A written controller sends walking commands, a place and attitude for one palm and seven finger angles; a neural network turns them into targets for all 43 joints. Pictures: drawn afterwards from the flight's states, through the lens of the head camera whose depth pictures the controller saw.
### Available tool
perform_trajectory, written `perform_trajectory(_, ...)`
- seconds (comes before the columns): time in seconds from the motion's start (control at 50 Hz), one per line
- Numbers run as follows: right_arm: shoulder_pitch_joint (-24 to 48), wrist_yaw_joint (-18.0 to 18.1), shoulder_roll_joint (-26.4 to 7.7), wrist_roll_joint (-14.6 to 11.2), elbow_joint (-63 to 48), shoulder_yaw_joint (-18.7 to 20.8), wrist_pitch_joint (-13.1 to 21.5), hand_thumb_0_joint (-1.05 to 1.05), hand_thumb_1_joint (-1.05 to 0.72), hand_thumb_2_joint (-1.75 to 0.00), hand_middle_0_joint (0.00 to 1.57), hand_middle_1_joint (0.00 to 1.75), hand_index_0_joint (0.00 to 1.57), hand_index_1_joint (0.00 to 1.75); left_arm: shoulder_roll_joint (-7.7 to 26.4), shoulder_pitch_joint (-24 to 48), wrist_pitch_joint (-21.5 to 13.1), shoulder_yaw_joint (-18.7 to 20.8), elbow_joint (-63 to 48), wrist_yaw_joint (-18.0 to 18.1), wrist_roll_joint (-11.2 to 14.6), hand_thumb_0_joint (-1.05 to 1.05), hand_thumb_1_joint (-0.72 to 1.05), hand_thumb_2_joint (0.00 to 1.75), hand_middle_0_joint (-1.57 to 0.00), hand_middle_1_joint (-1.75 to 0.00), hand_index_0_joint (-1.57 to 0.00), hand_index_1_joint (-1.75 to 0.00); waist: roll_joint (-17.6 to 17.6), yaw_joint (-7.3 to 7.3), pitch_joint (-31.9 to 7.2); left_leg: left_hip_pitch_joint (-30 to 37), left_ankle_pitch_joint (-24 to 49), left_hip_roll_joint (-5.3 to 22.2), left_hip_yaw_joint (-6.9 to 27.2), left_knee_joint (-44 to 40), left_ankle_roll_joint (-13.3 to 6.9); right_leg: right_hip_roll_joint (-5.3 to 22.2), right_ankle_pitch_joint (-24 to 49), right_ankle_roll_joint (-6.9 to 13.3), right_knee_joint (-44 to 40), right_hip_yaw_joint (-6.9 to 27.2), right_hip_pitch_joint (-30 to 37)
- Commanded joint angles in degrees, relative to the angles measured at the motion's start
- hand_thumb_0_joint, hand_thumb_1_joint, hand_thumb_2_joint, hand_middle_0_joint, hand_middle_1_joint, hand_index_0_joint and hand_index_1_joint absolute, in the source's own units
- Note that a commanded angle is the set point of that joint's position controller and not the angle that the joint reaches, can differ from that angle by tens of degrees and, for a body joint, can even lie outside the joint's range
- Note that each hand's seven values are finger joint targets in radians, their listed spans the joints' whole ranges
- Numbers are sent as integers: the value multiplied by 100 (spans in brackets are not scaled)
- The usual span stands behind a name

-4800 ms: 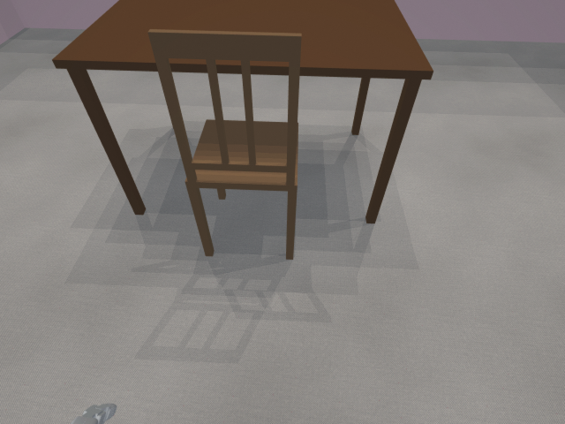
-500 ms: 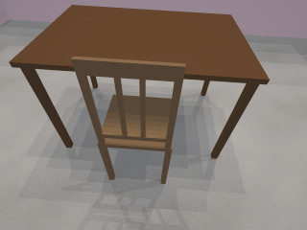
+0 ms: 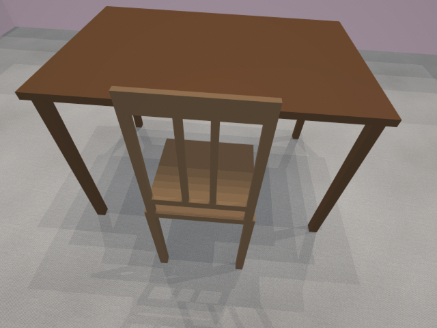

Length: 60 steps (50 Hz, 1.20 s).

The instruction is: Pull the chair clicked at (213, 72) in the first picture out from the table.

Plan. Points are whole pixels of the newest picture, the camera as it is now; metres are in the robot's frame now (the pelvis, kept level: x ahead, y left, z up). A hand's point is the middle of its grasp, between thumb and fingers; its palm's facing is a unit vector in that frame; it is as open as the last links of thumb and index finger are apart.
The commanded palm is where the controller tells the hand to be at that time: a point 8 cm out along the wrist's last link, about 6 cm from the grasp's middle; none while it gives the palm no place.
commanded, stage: look again from close up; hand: left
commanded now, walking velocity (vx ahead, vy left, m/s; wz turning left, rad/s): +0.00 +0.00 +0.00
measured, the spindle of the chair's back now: (182, 165) +0.53 +0.13 -0.07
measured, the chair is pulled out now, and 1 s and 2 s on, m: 0.00 0.00 0.00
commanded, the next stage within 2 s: shuffle to correct the standing spot in 0.44 s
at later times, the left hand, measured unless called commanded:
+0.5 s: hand out of the picture -0.02 +0.17 -0.18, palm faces +0.01 -0.99 -0.17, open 7.4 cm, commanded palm none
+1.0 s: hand out of the picture -0.01 +0.13 -0.18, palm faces +0.07 -0.98 -0.17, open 7.4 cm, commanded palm none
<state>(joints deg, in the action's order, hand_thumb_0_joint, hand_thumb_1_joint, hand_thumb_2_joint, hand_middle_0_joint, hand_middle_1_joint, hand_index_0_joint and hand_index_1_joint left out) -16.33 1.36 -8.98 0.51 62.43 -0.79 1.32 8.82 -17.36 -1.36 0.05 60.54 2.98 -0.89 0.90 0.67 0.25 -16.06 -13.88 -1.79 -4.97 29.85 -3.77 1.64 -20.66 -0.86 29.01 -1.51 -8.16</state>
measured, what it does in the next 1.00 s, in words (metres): shifts its weight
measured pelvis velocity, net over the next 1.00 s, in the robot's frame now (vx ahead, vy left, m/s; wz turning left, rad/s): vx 0.06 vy -0.03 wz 0.02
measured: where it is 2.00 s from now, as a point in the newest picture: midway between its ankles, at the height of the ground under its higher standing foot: outside the picture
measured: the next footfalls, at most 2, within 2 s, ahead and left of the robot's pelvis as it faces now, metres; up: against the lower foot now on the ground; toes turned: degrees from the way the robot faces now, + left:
left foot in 1.08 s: +0.13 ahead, +0.06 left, +0.00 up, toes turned +7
right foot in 1.38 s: +0.17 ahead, -0.18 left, +0.00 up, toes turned -2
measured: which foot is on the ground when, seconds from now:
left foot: down 0.00-0.90, up 0.92-1.00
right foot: down 0.00-1.00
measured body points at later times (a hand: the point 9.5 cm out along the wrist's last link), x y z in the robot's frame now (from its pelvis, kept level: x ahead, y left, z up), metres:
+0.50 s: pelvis +0.01 +0.00 +0.01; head +0.02 +0.02 +0.45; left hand -0.02 +0.22 -0.16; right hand +0.03 -0.23 -0.15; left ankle +0.02 +0.08 -0.73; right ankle -0.06 -0.13 -0.73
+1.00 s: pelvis +0.06 -0.03 -0.01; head +0.07 -0.02 +0.44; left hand -0.01 +0.18 -0.17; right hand +0.05 -0.25 -0.16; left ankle +0.04 +0.06 -0.72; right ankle -0.06 -0.13 -0.73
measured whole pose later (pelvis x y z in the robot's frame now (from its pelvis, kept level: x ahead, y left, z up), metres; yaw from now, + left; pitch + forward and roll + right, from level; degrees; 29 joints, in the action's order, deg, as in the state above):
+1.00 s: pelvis +0.06 -0.03 -0.01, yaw +1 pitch +1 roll +0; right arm -16.8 1.2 -7.6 0.9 65.8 0.1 0.3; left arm 7.9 -23.9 -2.9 0.8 64.0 2.3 -2.0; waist 1.2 -0.9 0.2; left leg -20.2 -26.9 1.1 -5.5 44.5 -2.8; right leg -0.7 -25.3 2.1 27.6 -4.4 -3.5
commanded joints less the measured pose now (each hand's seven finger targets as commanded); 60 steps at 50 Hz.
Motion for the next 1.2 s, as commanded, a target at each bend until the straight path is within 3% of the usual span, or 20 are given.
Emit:
perform_trajectory(0.0, -207, 12, -578, 3, -182, 99, 99, 0, -90, -90, 20, 30, 20, 30, 492, -581, -20, 45, -69, -8, 5, 0, 90, 90, -20, -30, -20, -30, -120, -88, 199, 454, 1305, 754, 865, -697, 25, 370, 1110, 259, -505, 304, -367)
perform_trajectory(0.08, -144, 24, -591, -15, -131, 91, 105, 0, -90, -90, 20, 30, 20, 30, 533, -593, -9, 38, -36, -15, -1, 0, 90, 90, -20, -30, -20, -30, -159, -93, 68, 670, 1635, 785, 836, -710, 21, 376, 1239, 226, -544, 262, -281)
perform_trajectory(0.52, -1, 19, -638, -33, 37, 71, 52, 0, -90, -90, 20, 30, 20, 30, 523, -747, 23, -33, 191, -32, -2, 0, 90, 90, -20, -30, -20, -30, -2, -97, 315, 727, 920, 741, 827, -1044, 58, 470, 1023, 184, -863, 297, -301)
perform_trajectory(0.58, -90, 17, -639, -23, 126, 85, 16, 0, -90, -90, 20, 30, 20, 30, 447, -816, 44, -25, 254, -72, -22, 0, 90, 90, -20, -30, -20, -30, 6, -76, 410, 641, -327, 813, 916, -1225, 10, 343, 226, 206, -780, 132, -390)
perform_trajectory(0.64, -174, 7, -787, 18, 128, 176, -22, 0, -90, -90, 20, 30, 20, 30, 393, -788, 87, -11, 240, -122, -62, 0, 90, 90, -20, -30, -20, -30, -328, -40, 631, 401, -1644, 1079, 1412, -1729, -120, 144, -265, 244, -266, -126, -724)
perform_trajectory(0.72, -273, 25, -812, 20, 108, 243, 14, 0, -90, -90, 20, 30, 20, 30, 347, -854, 64, 5, 240, -168, -91, 0, 90, 90, -20, -30, -20, -30, -485, -89, 552, 401, -1596, 1348, 1704, -1711, -394, 93, -248, 302, 105, -203, -932)
perform_trajectory(0.76, -258, 32, -738, 24, 72, 231, 48, 0, -90, -90, 20, 30, 20, 30, 314, -978, 16, 17, 277, -176, -75, 0, 90, 90, -20, -30, -20, -30, -362, -145, 418, 345, -1048, 1259, 1522, -1399, -377, 145, -31, 345, -142, -127, -722)
perform_trajectory(0.84, -27, 16, -398, 13, -41, 162, 141, 0, -90, -90, 20, 30, 20, 30, 536, -1320, -66, 105, 446, -135, -30, 0, 90, 90, -20, -30, -20, -30, 583, -249, 271, -469, 194, 530, 307, 57, -22, 674, 970, 598, -808, 622, 363)
perform_trajectory(0.88, 219, -8, -217, 41, -180, 144, 149, 0, -90, -90, 20, 30, 20, 30, 706, -1589, -80, 187, 496, -85, -42, 0, 90, 90, -20, -30, -20, -30, 1344, -346, 453, -1355, -676, 238, -235, 959, 105, 1214, 2382, 935, -986, 1178, 936)
perform_trajectory(0.9, 475, -20, -243, 64, -273, 156, 148, 0, -90, -90, 20, 30, 20, 30, 671, -1724, -103, 181, 527, -67, -56, 0, 90, 90, -20, -30, -20, -30, 1215, -455, 592, -1759, -1337, 247, -224, 1485, 126, 1403, 3406, 1139, -950, 1307, 1107)
perform_trajectory(0.94, 683, -32, -172, 46, -370, 170, 163, 0, -90, -90, 20, 30, 20, 30, 594, -1837, -138, 184, 552, -19, -128, 0, 90, 90, -20, -30, -20, -30, 730, -491, 711, -2164, -1757, 339, -108, 1923, 80, 1545, 4625, 1397, -794, 1259, 1369)
perform_trajectory(0.98, 612, -45, -116, 12, -353, 168, 162, 0, -90, -90, 20, 30, 20, 30, 640, -1642, -148, 180, 508, -19, -131, 0, 90, 90, -20, -30, -20, -30, 577, -310, 740, -1790, -1603, 316, -216, 1453, 54, 1375, 4922, 1324, -581, 936, 1163)
perform_trajectory(1.0, 368, -34, -79, 14, -282, 156, 161, 0, -90, -90, 20, 30, 20, 30, 639, -1376, -146, 152, 451, -32, -100, 0, 90, 90, -20, -30, -20, -30, 466, -78, 666, -1027, -1212, 245, -271, 827, 41, 1174, 4985, 1181, -368, 669, 673)
perform_trajectory(1.02, -296, -3, -84, 28, -65, 158, 181, 0, -90, -90, 20, 30, 20, 30, 672, -1032, -143, 152, 383, -56, -47, 0, 90, 90, -20, -30, -20, -30, 500, 277, 363, 84, -336, 59, -405, 79, 26, 846, 4931, 954, 198, 298, 245)
perform_trajectory(1.04, -1050, 47, -301, 59, 198, 199, 208, 0, -90, -90, 20, 30, 20, 30, 593, -832, -139, 139, 314, -79, 6, 0, 90, 90, -20, -30, -20, -30, 194, 551, 103, 1251, 812, 273, 74, -376, -88, 523, 4334, 695, 1302, 124, -457)
perform_trajectory(1.06, -1582, 116, -835, 125, 334, 277, 235, 0, -90, -90, 20, 30, 20, 30, 370, -860, -142, 119, 167, -99, 93, 0, 90, 90, -20, -30, -20, -30, -1121, 594, -351, 2154, 2709, 1760, 1907, -611, -668, -103, 1689, 286, 2692, -299, -1621)
perform_trajectory(1.08, -1640, 163, -963, 40, 313, 264, 193, 0, -90, -90, 20, 30, 20, 30, 262, -800, -152, 60, 32, -55, 97, 0, 90, 90, -20, -30, -20, -30, -1426, 461, -446, 2077, 4405, 2586, 2677, -968, -1238, -233, -1256, 248, 3535, -10, -1912)
perform_trajectory(1.1, -1084, 110, -837, 23, 160, 201, 154, 0, -90, -90, 20, 30, 20, 30, 397, -704, -106, 132, 64, -1, 20, 0, 90, 90, -20, -30, -20, -30, -968, 268, -138, 1279, 4195, 2465, 1986, -989, -1269, 17, -1401, 352, 3585, 274, -1619)
perform_trajectory(1.14, -164, 149, -449, 16, -33, 73, 162, 0, -90, -90, 20, 30, 20, 30, 82, -702, 46, 85, 239, -17, -5, 0, 90, 90, -20, -30, -20, -30, -983, -111, 601, 23, 3855, 2043, 1388, -1224, -891, 280, -960, 165, 2834, 292, -1188)
perform_trajectory(1.18, 118, 162, -447, 12, -103, 58, 148, 0, -90, -90, 20, 30, 20, 30, -46, -881, 124, 42, 295, -50, 5, 0, 90, 90, -20, -30, -20, -30, -768, -255, 715, -111, 3955, 1785, 950, -1201, -750, 292, -648, 61, 1980, 125, -862)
